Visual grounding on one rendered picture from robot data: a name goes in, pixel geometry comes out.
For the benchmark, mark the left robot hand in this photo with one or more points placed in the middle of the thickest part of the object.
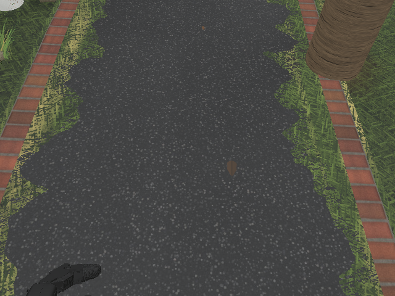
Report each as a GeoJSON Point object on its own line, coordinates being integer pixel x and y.
{"type": "Point", "coordinates": [63, 277]}

